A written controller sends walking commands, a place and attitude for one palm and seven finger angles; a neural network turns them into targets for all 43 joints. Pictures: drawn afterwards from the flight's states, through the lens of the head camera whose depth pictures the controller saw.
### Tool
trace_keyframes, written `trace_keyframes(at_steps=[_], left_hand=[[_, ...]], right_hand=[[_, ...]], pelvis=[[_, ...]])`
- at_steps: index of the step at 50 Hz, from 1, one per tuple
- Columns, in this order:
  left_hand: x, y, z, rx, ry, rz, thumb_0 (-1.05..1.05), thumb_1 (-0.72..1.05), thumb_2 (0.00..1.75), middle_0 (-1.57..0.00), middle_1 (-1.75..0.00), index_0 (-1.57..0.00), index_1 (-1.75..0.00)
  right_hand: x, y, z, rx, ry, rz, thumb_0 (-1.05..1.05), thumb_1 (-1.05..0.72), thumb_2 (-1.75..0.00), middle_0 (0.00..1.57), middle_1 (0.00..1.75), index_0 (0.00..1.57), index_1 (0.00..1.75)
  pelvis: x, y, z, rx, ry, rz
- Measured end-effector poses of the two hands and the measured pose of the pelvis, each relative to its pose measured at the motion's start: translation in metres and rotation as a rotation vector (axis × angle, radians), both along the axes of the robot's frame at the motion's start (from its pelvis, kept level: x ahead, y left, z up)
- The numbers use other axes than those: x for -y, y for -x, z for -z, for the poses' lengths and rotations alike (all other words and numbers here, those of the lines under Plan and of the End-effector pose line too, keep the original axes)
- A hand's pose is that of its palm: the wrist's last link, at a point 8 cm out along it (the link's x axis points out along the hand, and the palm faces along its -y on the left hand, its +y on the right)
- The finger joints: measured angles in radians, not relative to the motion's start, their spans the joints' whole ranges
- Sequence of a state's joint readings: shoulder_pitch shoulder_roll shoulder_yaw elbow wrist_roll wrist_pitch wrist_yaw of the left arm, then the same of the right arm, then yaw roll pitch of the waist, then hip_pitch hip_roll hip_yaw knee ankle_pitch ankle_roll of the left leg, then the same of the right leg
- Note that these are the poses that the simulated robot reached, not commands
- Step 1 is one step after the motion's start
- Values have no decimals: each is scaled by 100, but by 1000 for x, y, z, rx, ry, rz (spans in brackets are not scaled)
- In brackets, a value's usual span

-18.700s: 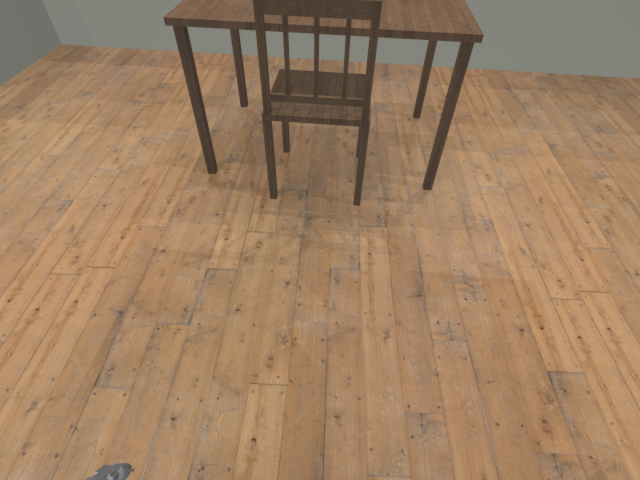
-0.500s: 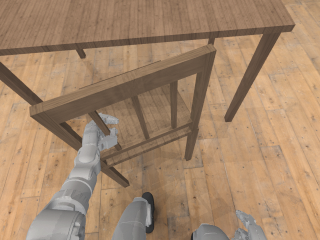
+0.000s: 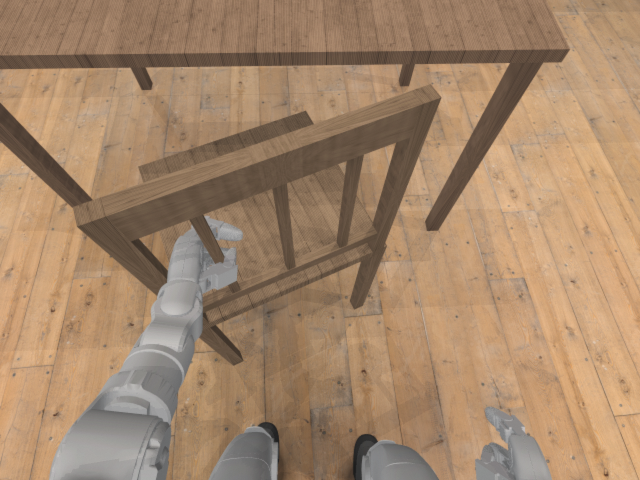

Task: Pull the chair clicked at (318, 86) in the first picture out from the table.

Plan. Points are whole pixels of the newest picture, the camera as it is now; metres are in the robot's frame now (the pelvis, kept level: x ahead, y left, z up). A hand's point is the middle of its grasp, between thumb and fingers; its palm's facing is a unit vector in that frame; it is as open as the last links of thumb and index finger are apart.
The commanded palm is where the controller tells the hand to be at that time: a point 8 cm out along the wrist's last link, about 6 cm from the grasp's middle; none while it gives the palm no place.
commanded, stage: step backward, pulling the chair out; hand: left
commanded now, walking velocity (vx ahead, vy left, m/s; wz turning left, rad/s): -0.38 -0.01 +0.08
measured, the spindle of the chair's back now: (285, 230) +0.45 +0.06 -0.09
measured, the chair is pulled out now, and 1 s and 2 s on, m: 0.21 0.39 0.56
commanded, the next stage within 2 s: stop walking, hand still on the chair in 1.34 s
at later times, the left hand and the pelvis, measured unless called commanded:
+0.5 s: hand (222, 340) +0.28 +0.13 -0.07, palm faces +0.03 -0.98 -0.20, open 5.0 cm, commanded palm +0.26 +0.18 -0.07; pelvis -0.09 -0.01 -0.01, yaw +0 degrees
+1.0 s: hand (211, 406) +0.20 +0.14 -0.07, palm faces -0.06 -0.98 -0.16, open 5.0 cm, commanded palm +0.18 +0.19 -0.07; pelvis -0.17 +0.03 +0.00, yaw +3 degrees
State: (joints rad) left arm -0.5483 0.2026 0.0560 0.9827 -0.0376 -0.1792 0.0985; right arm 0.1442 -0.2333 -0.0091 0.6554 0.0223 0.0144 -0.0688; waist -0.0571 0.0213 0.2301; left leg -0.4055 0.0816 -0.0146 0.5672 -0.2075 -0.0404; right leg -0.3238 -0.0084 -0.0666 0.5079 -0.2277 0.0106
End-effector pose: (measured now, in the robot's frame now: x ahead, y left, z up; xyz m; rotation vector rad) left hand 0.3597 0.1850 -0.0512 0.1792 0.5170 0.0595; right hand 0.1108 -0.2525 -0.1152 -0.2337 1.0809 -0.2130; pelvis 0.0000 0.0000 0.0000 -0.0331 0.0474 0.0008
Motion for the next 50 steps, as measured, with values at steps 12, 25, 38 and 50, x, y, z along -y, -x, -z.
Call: trace_keyframes(at_steps=[12,25,38,50], left_hand=[[1,51,2,36,0,88,-1,73,78,-25,-123,-49,-145],[1,104,-1,14,-16,-16,0,72,81,-28,-119,-49,-145],[8,150,-4,-40,24,-59,2,74,79,-23,-116,-49,-145],[-6,178,-3,12,21,72,1,74,79,-23,-121,-49,-145]], right_hand=[[-23,69,11,-65,26,46,1,-90,-90,20,30,21,30],[-16,110,32,-28,-77,-24,1,-90,-90,20,30,21,30],[24,135,6,-66,58,-33,1,-90,-90,20,30,20,30],[-42,168,8,-25,-26,-62,1,-90,-90,19,30,20,30]], pelvis=[[-23,36,9,31,-6,0],[7,90,11,47,44,-8],[2,123,-5,-1,-72,-84],[-27,171,1,12,-42,-53]])
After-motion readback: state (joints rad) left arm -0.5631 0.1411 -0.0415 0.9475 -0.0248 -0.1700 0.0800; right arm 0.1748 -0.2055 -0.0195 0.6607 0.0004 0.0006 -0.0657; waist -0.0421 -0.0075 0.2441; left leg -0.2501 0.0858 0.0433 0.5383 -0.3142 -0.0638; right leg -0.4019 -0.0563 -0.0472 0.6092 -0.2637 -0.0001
